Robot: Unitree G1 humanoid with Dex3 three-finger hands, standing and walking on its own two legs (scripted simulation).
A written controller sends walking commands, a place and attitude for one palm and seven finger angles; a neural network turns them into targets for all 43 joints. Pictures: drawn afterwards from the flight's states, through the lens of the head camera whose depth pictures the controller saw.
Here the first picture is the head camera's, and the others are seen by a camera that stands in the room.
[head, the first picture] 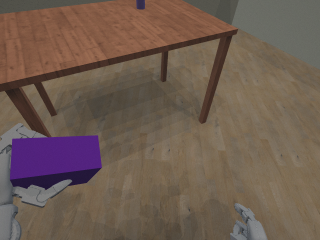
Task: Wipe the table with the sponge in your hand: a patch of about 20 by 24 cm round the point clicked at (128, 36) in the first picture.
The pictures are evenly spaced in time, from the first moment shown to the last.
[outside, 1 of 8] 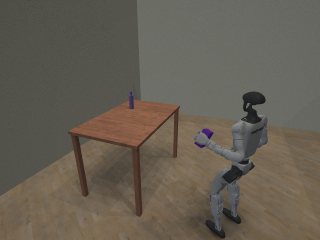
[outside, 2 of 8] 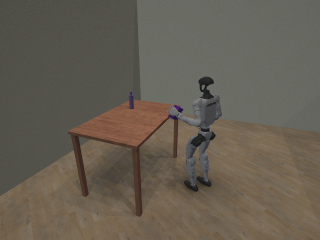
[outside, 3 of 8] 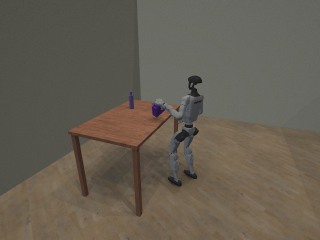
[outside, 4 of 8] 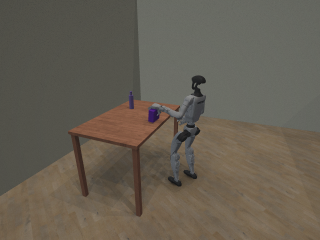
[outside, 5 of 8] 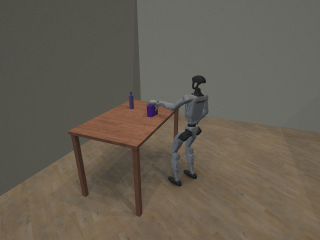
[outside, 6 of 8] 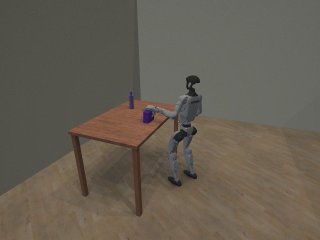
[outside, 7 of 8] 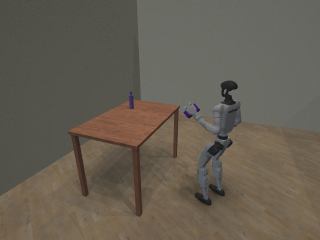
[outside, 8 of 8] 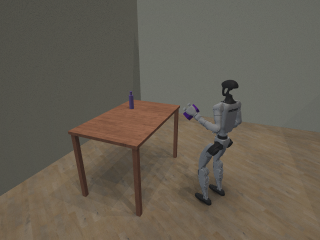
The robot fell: no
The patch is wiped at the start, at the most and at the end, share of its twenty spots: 0.00 1.00 1.00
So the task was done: yes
